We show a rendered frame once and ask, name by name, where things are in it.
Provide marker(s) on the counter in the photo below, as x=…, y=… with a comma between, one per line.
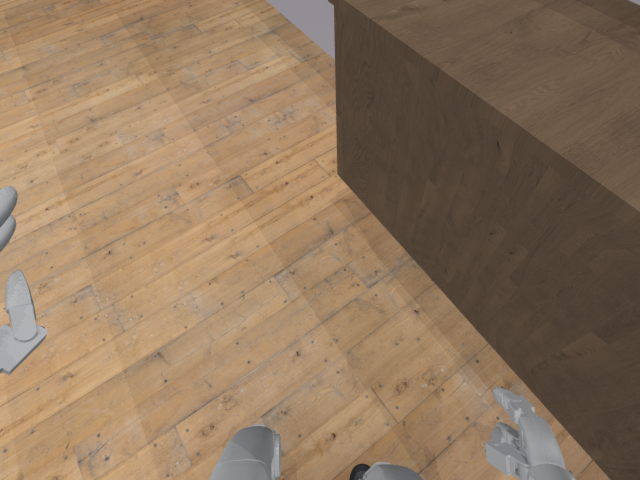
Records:
x=498, y=141

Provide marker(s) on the robot right shin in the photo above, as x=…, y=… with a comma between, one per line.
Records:
x=378, y=463

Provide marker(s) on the right robot hand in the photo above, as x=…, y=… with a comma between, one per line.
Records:
x=515, y=452

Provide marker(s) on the left robot hand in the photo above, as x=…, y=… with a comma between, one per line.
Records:
x=20, y=340

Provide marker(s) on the robot left thigh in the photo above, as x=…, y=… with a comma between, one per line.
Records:
x=253, y=453

